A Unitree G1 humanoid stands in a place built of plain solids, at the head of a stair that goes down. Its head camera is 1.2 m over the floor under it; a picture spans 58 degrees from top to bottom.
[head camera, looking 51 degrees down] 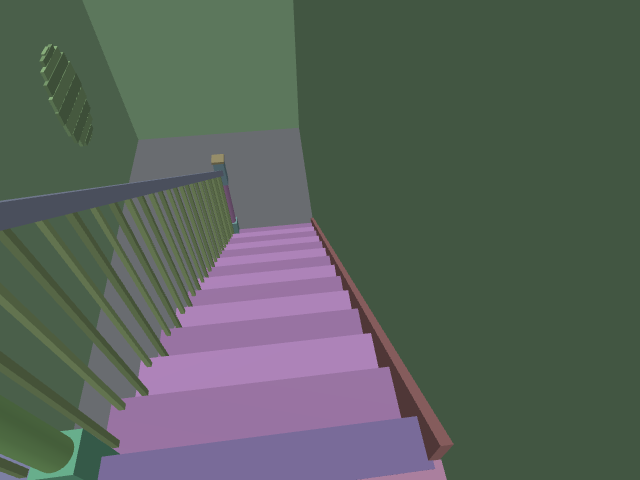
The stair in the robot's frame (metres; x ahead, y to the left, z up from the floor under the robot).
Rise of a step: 0.19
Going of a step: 0.22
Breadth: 0.91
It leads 7 degrees to the left of straight ahead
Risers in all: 14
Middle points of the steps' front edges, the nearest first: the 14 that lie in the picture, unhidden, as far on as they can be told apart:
0.31 0.15 0.00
0.53 0.22 -0.20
0.75 0.24 -0.39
0.98 0.27 -0.58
1.20 0.30 -0.78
1.42 0.33 -0.97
1.64 0.35 -1.16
1.86 0.38 -1.35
2.09 0.41 -1.54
2.31 0.43 -1.74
2.53 0.46 -1.93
2.76 0.49 -2.12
2.98 0.52 -2.31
3.20 0.50 -2.50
